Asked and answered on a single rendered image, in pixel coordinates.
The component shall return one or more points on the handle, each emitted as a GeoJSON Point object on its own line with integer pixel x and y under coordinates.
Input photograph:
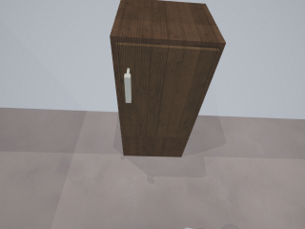
{"type": "Point", "coordinates": [128, 86]}

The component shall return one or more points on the cupboard door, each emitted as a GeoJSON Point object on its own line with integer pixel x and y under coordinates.
{"type": "Point", "coordinates": [167, 85]}

